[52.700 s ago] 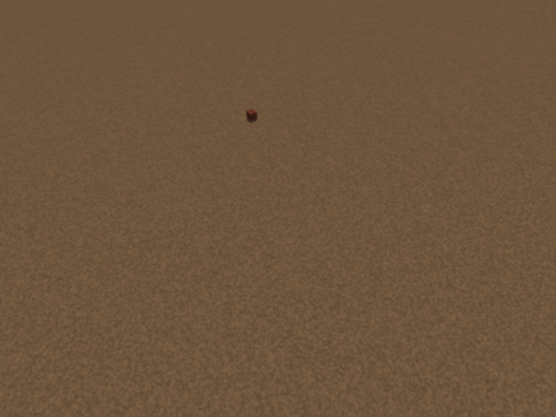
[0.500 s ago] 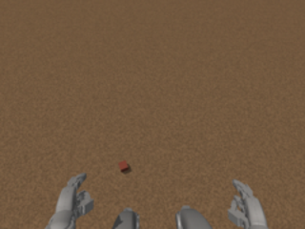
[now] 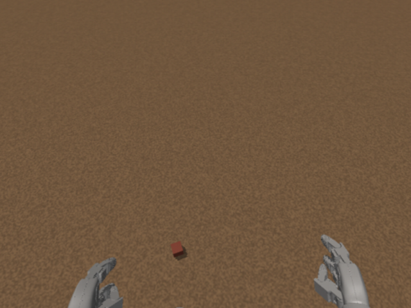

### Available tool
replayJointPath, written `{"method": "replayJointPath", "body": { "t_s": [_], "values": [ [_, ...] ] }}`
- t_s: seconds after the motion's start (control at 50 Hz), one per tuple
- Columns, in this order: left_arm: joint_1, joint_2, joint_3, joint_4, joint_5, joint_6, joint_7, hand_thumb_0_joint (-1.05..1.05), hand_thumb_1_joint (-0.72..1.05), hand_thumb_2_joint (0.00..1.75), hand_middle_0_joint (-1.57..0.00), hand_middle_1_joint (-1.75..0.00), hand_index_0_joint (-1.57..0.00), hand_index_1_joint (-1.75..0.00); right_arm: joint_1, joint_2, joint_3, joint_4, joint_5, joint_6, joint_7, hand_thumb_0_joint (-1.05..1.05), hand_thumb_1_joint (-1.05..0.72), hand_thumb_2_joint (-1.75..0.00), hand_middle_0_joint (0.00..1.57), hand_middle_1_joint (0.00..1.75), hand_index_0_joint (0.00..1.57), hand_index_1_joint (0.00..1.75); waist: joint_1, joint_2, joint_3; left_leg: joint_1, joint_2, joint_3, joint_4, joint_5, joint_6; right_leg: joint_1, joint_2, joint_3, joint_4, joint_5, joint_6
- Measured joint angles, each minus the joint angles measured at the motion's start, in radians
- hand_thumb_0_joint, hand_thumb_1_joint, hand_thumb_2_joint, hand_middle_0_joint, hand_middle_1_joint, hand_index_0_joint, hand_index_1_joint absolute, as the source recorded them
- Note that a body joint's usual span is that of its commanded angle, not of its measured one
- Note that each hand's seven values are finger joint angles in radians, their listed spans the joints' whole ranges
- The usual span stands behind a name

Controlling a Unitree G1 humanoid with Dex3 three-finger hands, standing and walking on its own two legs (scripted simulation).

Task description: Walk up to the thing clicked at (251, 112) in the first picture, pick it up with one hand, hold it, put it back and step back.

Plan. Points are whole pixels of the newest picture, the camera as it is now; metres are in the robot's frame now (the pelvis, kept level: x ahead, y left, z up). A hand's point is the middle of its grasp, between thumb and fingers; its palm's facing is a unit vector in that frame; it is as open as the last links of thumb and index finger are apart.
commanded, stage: home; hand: left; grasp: from above
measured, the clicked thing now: (177, 249) +0.48 +0.15 -0.69
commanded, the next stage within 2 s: stand in 1.70 s
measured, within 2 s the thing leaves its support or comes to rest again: neither
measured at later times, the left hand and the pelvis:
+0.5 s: hand out of the picture +0.15 +0.18 -0.05, palm faces +0.03 -0.98 -0.20, open 7.4 cm; pelvis -0.01 +0.00 +0.00, yaw -1 degrees
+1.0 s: hand (121, 302) +0.16 +0.18 -0.05, palm faces +0.03 -0.98 -0.20, open 7.4 cm; pelvis +0.00 +0.00 +0.00, yaw -1 degrees
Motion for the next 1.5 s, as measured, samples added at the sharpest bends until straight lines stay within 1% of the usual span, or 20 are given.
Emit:
{"method": "replayJointPath", "body": {
  "t_s": [0.34, 0.86, 1.5],
  "values": [
    [-0.003, 0.003, 0.002, 0.005, 0.0, -0.003, 0.001, 0.01, 0.9, 0.89, -0.2, -0.3, -0.2, -0.3, 0.029, 0.003, 0.0, 0.028, -0.002, -0.007, -0.003, 0.01, -0.9, -0.89, 0.2, 0.3, 0.21, 0.3, -0.006, 0.007, 0.008, -0.002, 0.004, 0.008, 0.006, 0.008, 0.001, -0.005, 0.004, 0.008, 0.005, 0.012, 0.002],
    [0.001, 0.002, 0.002, -0.005, 0.0, -0.005, -0.005, 0.01, 0.91, 0.9, -0.2, -0.31, -0.2, -0.3, 0.017, 0.002, -0.005, 0.035, -0.001, -0.034, -0.011, 0.01, -0.9, -0.89, 0.2, 0.3, 0.21, 0.3, -0.002, 0.006, 0.008, -0.012, 0.007, 0.008, 0.014, 0.0, 0.0, -0.017, 0.007, 0.009, 0.014, 0.004, 0.0],
    [0.006, 0.003, 0.002, -0.008, 0.0, -0.009, -0.004, 0.01, 0.91, 0.9, -0.2, -0.31, -0.2, -0.3, 0.016, 0.003, -0.014, 0.032, -0.003, -0.007, 0.003, 0.01, -0.9, -0.89, 0.2, 0.3, 0.21, 0.3, -0.005, 0.006, -0.003, -0.004, 0.005, 0.009, 0.011, -0.02, 0.001, -0.009, 0.005, 0.009, 0.012, -0.016, 0.001]
  ]
}}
